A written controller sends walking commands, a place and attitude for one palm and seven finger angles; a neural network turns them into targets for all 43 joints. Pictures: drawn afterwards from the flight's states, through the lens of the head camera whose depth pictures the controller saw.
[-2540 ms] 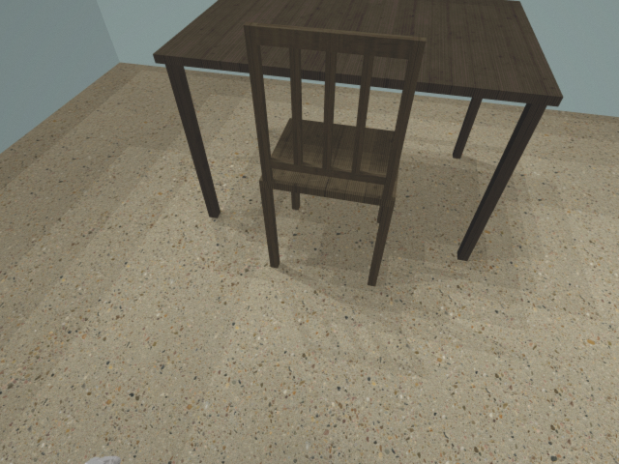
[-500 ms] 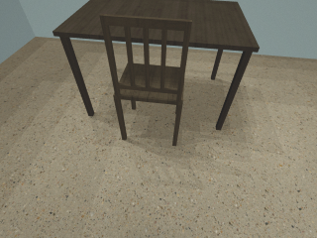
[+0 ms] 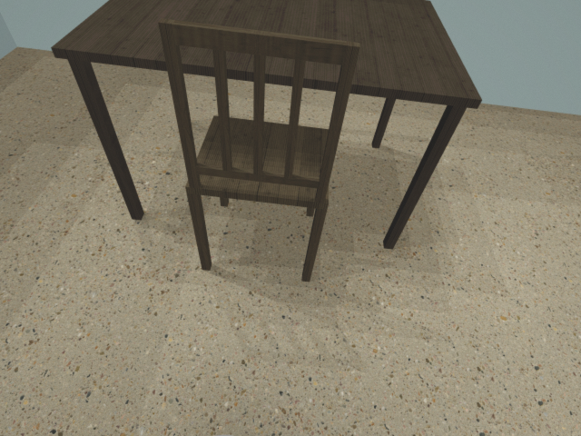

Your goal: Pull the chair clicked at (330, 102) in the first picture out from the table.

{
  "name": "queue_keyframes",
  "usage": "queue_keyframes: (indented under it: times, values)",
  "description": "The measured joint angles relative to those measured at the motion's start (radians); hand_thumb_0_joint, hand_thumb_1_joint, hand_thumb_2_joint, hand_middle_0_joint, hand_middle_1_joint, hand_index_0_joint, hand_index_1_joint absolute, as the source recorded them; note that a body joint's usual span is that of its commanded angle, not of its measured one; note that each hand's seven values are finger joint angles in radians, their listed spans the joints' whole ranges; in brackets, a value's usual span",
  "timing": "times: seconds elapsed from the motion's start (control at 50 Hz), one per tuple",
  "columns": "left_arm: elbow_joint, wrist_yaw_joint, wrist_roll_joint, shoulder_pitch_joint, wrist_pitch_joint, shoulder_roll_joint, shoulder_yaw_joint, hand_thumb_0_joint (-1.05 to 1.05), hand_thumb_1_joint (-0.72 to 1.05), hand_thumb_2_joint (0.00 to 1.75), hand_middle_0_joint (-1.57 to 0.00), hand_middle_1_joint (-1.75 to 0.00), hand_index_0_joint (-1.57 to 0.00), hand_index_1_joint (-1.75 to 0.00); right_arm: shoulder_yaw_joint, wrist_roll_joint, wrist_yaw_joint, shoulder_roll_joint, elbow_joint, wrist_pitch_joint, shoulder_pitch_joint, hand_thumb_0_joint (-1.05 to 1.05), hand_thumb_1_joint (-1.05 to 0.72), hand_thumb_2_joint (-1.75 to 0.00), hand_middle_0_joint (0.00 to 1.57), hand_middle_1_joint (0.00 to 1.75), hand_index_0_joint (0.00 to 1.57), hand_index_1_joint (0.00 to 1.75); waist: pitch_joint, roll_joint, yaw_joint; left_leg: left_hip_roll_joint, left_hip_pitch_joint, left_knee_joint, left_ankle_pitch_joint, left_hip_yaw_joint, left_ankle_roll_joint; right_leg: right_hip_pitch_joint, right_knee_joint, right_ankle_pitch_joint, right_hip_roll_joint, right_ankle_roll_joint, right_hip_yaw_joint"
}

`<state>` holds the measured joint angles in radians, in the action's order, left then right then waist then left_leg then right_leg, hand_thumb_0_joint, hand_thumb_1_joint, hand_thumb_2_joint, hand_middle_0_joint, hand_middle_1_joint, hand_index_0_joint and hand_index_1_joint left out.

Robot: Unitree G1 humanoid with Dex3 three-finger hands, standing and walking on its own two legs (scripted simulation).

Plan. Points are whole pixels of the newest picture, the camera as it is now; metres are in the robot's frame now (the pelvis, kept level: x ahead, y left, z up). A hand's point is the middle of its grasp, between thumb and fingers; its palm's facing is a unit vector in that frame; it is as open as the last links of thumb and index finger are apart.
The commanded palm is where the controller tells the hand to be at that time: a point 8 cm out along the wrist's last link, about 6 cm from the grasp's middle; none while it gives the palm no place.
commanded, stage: take the last steps up to it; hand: left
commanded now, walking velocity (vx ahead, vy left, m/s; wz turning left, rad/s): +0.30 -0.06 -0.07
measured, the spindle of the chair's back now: (258, 121) +0.80 +0.15 -0.04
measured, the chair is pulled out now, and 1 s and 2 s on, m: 0.00 0.00 0.00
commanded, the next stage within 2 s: come to a stop and stand still in 0.68 s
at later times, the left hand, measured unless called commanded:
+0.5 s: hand (235, 323) +0.33 +0.12 -0.15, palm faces -0.07 -0.98 -0.18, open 7.4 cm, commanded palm none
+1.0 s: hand (228, 346) +0.29 +0.13 -0.17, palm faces +0.06 -0.99 -0.14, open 7.4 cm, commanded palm none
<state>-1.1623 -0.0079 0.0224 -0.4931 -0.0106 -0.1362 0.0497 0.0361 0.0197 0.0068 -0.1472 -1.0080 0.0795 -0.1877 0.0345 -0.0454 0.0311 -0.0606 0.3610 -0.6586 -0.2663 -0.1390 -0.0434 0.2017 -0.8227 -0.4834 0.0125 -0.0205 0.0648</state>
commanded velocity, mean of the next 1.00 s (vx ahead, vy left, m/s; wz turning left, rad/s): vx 0.12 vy -0.05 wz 0.01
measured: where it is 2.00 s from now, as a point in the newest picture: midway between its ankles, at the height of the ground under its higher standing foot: (300, 418)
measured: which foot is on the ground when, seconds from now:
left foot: down 0.00-0.46, up 0.48-0.80, down 0.82-1.00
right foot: up 0.00-0.44, down 0.46-0.84, up 0.86-1.00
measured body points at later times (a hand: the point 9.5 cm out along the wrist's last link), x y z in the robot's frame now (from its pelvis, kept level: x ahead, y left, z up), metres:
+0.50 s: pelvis +0.18 -0.04 +0.00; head +0.22 -0.05 +0.45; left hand +0.33 +0.17 -0.14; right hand +0.03 -0.22 -0.15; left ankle +0.05 +0.09 -0.69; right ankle +0.27 -0.15 -0.72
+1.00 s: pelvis +0.31 -0.03 +0.02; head +0.33 +0.00 +0.47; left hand +0.29 +0.18 -0.16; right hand +0.39 -0.26 -0.12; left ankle +0.35 +0.05 -0.72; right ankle +0.30 -0.16 -0.70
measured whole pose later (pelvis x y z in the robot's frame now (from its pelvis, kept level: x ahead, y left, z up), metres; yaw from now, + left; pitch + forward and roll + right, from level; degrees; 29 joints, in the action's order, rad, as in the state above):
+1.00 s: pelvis +0.31 -0.03 +0.02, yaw -1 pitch -2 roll -1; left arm -1.13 -0.03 0.01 -0.31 0.02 -0.15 0.03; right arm 0.01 0.01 0.05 -0.14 -1.07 0.03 -0.16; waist 0.05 -0.06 0.04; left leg -0.02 0.24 -0.47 -0.20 -0.15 -0.06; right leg 0.27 -0.71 -0.44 -0.05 0.02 -0.05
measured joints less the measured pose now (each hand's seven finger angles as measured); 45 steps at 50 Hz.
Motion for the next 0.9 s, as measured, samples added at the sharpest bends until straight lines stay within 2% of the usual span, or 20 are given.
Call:
queue_keyframes:
  times: [0.04, 0.06, 0.12, 0.2, 0.28, 0.4, 0.44, 0.46, 0.52, 0.54, 0.58, 0.62, 0.66, 0.76, 0.82, 0.9]
  values:
    - [0.003, 0.002, 0.006, 0.034, 0.007, -0.016, 0.007, 0.01, 0.90, 0.90, -0.20, -0.30, -0.20, -0.30, -0.005, 0.002, 0.007, 0.018, -0.005, -0.001, -0.016, 0.00, -0.90, -0.90, 0.20, 0.30, 0.20, 0.30, -0.009, -0.012, -0.002, 0.009, -0.050, 0.034, -0.034, -0.023, -0.007, 0.107, -0.220, 0.049, -0.018, -0.009, -0.038]
    - [0.010, 0.004, 0.009, 0.054, 0.007, -0.024, 0.012, 0.01, 0.90, 0.90, -0.20, -0.30, -0.20, -0.30, 0.004, -0.004, 0.019, 0.024, -0.007, 0.003, -0.027, 0.00, -0.92, -0.90, 0.20, 0.30, 0.20, 0.30, -0.014, -0.017, -0.004, 0.016, -0.078, 0.070, -0.031, -0.032, -0.006, 0.155, -0.282, 0.087, -0.031, -0.007, -0.057]
    - [0.050, 0.009, 0.012, 0.119, 0.002, -0.042, 0.021, 0.01, 0.91, 0.90, -0.20, -0.30, -0.20, -0.30, 0.008, -0.005, 0.030, 0.016, -0.029, 0.011, -0.069, -0.01, -0.95, -0.90, 0.20, 0.30, 0.20, 0.30, -0.028, -0.020, -0.007, 0.032, -0.158, 0.184, 0.000, -0.047, -0.008, 0.264, -0.325, 0.185, -0.066, 0.010, -0.095]
    - [0.105, 0.015, 0.012, 0.205, 0.001, -0.054, 0.026, 0.01, 0.91, 0.90, -0.20, -0.30, -0.20, -0.30, -0.001, -0.004, 0.027, 0.015, -0.069, 0.009, -0.136, -0.01, -0.94, -0.90, 0.20, 0.30, 0.20, 0.30, -0.033, -0.017, -0.016, 0.045, -0.246, 0.289, 0.014, -0.057, -0.006, 0.350, -0.243, 0.266, -0.103, 0.033, -0.113]
    - [0.135, 0.023, 0.010, 0.289, 0.007, -0.057, 0.025, 0.01, 0.91, 0.90, -0.19, -0.30, -0.20, -0.30, -0.006, 0.000, 0.023, 0.028, -0.104, 0.000, -0.199, -0.01, -0.93, -0.90, 0.20, 0.30, 0.20, 0.30, -0.014, -0.010, -0.042, 0.049, -0.315, 0.336, -0.004, -0.059, 0.008, 0.369, -0.084, 0.313, -0.129, 0.039, -0.125]
    - [0.157, 0.030, 0.005, 0.388, 0.007, -0.049, 0.019, 0.01, 0.91, 0.90, -0.19, -0.30, -0.20, -0.30, -0.008, 0.012, 0.017, 0.044, -0.148, -0.016, -0.280, 0.00, -0.91, -0.90, 0.20, 0.30, 0.20, 0.30, 0.030, 0.015, -0.101, 0.026, -0.386, 0.316, -0.085, -0.059, 0.049, 0.300, 0.159, 0.289, -0.111, 0.009, -0.156]
    - [0.166, 0.032, 0.006, 0.406, -0.009, -0.044, 0.016, 0.01, 0.91, 0.90, -0.20, -0.30, -0.20, -0.30, -0.008, 0.010, 0.015, 0.047, -0.164, -0.022, -0.310, 0.00, -0.91, -0.90, 0.20, 0.30, 0.20, 0.30, 0.039, 0.030, -0.111, 0.002, -0.388, 0.250, -0.143, -0.050, 0.069, 0.233, 0.243, 0.293, -0.085, -0.011, -0.178]
    - [0.171, 0.033, 0.007, 0.411, -0.025, -0.044, 0.014, 0.01, 0.91, 0.90, -0.20, -0.30, -0.20, -0.30, -0.009, 0.005, 0.012, 0.052, -0.173, -0.025, -0.327, 0.00, -0.91, -0.90, 0.20, 0.30, 0.20, 0.30, 0.039, 0.028, -0.111, -0.009, -0.361, 0.163, -0.182, -0.042, 0.067, 0.201, 0.276, 0.322, -0.082, -0.027, -0.184]
    - [0.177, 0.021, -0.003, 0.409, -0.056, -0.024, 0.009, 0.01, 0.91, 0.90, -0.20, -0.30, -0.20, -0.30, -0.007, -0.008, 0.004, 0.045, -0.190, -0.054, -0.302, 0.00, -0.90, -0.90, 0.20, 0.30, 0.20, 0.30, 0.057, 0.054, -0.099, -0.022, -0.170, -0.318, -0.245, 0.052, 0.024, 0.187, 0.206, 0.283, -0.063, -0.032, -0.211]
    - [0.173, 0.016, -0.006, 0.398, -0.056, -0.017, 0.006, 0.01, 0.91, 0.90, -0.20, -0.30, -0.20, -0.30, -0.003, -0.008, 0.003, 0.039, -0.188, -0.060, -0.286, 0.01, -0.90, -0.90, 0.20, 0.30, 0.20, 0.30, 0.055, 0.060, -0.095, -0.022, -0.107, -0.431, -0.218, 0.070, 0.015, 0.167, 0.218, 0.270, -0.055, -0.032, -0.218]
    - [0.157, 0.005, -0.007, 0.365, -0.053, -0.003, 0.002, 0.00, 0.90, 0.90, -0.20, -0.30, -0.20, -0.30, 0.004, -0.003, 0.003, 0.026, -0.169, -0.065, -0.247, 0.01, -0.90, -0.90, 0.20, 0.30, 0.20, 0.30, 0.043, 0.070, -0.090, -0.032, -0.005, -0.524, -0.155, 0.080, 0.012, 0.118, 0.274, 0.272, -0.039, -0.026, -0.230]
    - [0.150, -0.018, -0.016, 0.333, -0.059, -0.004, 0.022, -0.01, 0.93, 0.90, -0.20, -0.30, -0.20, -0.30, 0.009, 0.002, 0.006, 0.018, -0.138, -0.065, -0.207, 0.01, -0.91, -0.90, 0.20, 0.30, 0.20, 0.30, 0.024, 0.074, -0.088, -0.045, 0.069, -0.493, -0.120, 0.081, 0.020, 0.076, 0.333, 0.283, -0.026, -0.029, -0.244]
    - [0.139, -0.023, -0.008, 0.307, -0.055, -0.020, 0.023, -0.02, 0.95, 0.90, -0.20, -0.30, -0.21, -0.30, 0.013, 0.005, 0.006, 0.012, -0.106, -0.063, -0.166, 0.01, -0.91, -0.90, 0.20, 0.30, 0.20, 0.30, 0.006, 0.071, -0.081, -0.054, 0.107, -0.392, -0.101, 0.068, 0.030, 0.042, 0.375, 0.285, -0.019, -0.032, -0.252]
    - [0.100, -0.012, -0.001, 0.241, -0.036, -0.038, 0.011, -0.01, 0.94, 0.90, -0.20, -0.30, -0.20, -0.30, 0.014, 0.009, 0.009, -0.012, -0.057, -0.052, -0.073, 0.01, -0.93, -0.90, 0.20, 0.30, 0.20, 0.30, -0.016, 0.060, -0.047, -0.043, 0.077, -0.103, -0.058, 0.045, 0.034, -0.020, 0.396, 0.250, -0.008, -0.017, -0.253]
    - [0.077, -0.008, -0.003, 0.192, -0.020, -0.037, 0.007, -0.01, 0.92, 0.90, -0.20, -0.30, -0.20, -0.30, 0.008, 0.007, 0.005, -0.032, -0.043, -0.033, -0.053, 0.01, -0.94, -0.90, 0.20, 0.30, 0.20, 0.30, -0.026, 0.055, -0.027, -0.027, -0.012, 0.070, 0.037, 0.034, 0.030, -0.034, 0.326, 0.182, -0.007, 0.002, -0.248]
    - [0.040, -0.018, -0.008, 0.174, 0.011, -0.043, -0.004, 0.00, 0.92, 0.90, -0.20, -0.30, -0.20, -0.30, -0.021, 0.007, 0.024, -0.006, -0.048, -0.031, -0.024, 0.01, -0.93, -0.90, 0.20, 0.30, 0.19, 0.30, -0.018, -0.011, -0.006, 0.015, -0.057, 0.075, 0.018, -0.002, -0.013, 0.021, 0.146, 0.010, -0.038, 0.012, -0.169]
